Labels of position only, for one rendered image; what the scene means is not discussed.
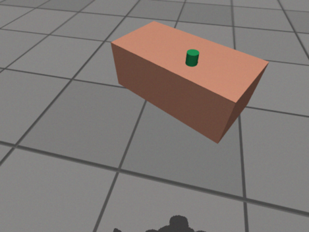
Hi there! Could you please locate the can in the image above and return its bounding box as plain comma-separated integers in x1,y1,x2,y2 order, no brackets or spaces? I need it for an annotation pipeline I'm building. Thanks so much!
185,49,199,67

